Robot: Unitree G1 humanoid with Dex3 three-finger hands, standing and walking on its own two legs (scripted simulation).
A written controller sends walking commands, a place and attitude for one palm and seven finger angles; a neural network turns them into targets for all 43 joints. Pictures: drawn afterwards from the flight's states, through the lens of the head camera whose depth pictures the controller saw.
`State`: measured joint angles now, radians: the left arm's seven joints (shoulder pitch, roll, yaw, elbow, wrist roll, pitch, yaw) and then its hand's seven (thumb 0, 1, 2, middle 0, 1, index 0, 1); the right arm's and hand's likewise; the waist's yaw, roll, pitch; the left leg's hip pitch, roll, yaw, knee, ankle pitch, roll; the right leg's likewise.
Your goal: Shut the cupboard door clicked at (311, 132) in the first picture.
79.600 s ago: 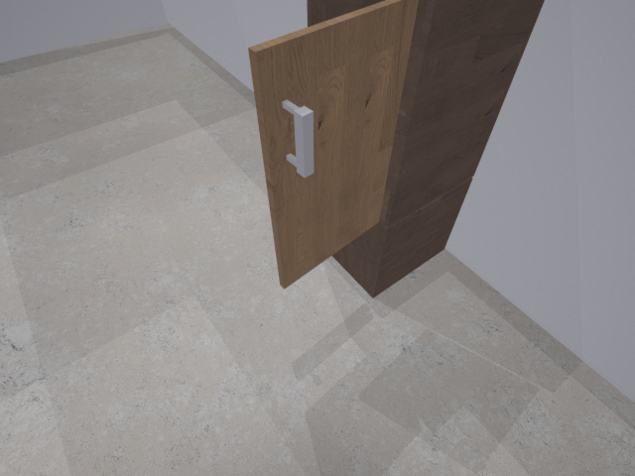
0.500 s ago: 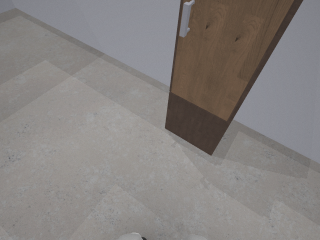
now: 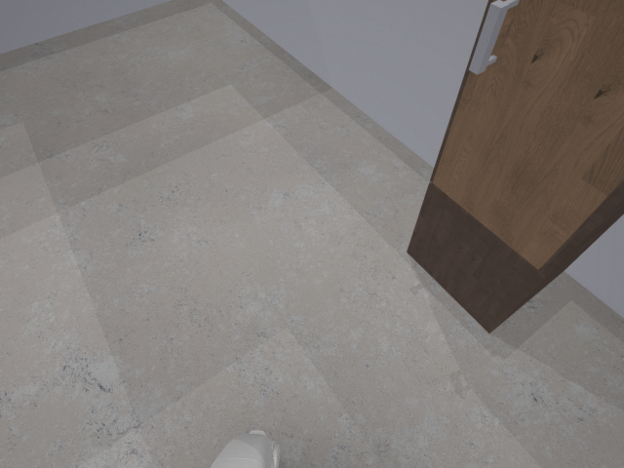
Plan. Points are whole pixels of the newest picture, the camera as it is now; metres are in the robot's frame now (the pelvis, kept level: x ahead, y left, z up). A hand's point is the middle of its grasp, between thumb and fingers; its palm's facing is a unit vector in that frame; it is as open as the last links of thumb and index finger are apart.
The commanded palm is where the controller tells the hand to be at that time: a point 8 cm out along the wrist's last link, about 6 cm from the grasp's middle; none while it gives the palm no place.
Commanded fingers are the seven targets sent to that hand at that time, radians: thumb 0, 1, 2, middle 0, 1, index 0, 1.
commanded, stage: walk to a spot facing it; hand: left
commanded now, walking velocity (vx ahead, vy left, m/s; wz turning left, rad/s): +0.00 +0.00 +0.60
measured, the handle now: (494, 36) +0.80 -0.32 +0.10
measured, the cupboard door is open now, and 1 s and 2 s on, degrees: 0 0 0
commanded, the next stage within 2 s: turn to face it in 1.40 s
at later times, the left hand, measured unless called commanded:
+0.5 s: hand out of the picture +0.01 +0.20 -0.16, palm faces +0.34 -0.89 -0.31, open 7.4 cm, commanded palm none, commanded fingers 0.00 0.90 0.90 -0.20 -0.30 -0.20 -0.30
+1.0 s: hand out of the picture +0.04 +0.26 -0.15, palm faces +0.57 -0.79 -0.23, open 7.4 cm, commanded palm none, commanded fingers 0.00 0.90 0.90 -0.20 -0.30 -0.20 -0.30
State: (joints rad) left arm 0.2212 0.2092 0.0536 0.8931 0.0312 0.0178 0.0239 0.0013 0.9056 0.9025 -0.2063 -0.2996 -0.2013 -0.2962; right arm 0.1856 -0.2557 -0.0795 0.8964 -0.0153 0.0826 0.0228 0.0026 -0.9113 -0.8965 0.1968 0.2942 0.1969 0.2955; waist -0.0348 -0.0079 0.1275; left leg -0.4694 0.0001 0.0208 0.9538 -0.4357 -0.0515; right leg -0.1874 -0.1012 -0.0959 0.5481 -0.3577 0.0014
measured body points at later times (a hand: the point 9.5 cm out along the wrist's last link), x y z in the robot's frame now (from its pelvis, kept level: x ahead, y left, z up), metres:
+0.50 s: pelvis +0.01 -0.02 -0.01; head +0.06 -0.03 +0.44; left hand -0.01 +0.25 -0.13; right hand +0.20 -0.23 -0.16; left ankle -0.05 +0.11 -0.66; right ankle +0.06 -0.11 -0.74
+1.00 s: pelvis +0.08 +0.03 +0.00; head +0.12 +0.06 +0.45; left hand +0.01 +0.30 -0.14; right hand +0.22 -0.17 -0.15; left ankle -0.04 +0.10 -0.74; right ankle +0.22 -0.05 -0.70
